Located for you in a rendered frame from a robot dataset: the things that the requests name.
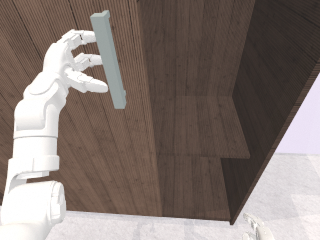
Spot right robot hand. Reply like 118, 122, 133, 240
240, 212, 275, 240

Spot robot left upper arm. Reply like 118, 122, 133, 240
0, 180, 66, 240

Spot handle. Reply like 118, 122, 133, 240
90, 10, 127, 109

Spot left robot forearm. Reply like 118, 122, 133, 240
0, 71, 69, 226

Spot left robot hand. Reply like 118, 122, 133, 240
42, 29, 108, 93

